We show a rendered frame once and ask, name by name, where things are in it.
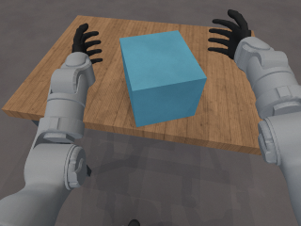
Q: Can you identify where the robot right hand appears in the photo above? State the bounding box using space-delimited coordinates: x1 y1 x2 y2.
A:
207 9 251 60

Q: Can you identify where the left robot forearm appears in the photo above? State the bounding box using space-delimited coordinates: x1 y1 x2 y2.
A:
24 52 96 181

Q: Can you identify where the table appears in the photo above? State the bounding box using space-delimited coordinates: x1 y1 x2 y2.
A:
2 15 263 177

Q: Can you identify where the carton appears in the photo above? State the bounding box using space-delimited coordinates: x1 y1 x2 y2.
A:
119 30 207 127

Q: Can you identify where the robot left upper arm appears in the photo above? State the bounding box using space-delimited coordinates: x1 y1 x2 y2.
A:
0 143 87 226

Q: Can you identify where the right robot forearm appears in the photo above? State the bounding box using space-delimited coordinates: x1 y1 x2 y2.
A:
233 37 301 120

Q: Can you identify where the robot left hand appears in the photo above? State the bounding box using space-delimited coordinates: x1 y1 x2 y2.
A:
71 23 103 64

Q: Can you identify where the robot right upper arm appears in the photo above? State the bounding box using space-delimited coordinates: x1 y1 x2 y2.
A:
258 111 301 226

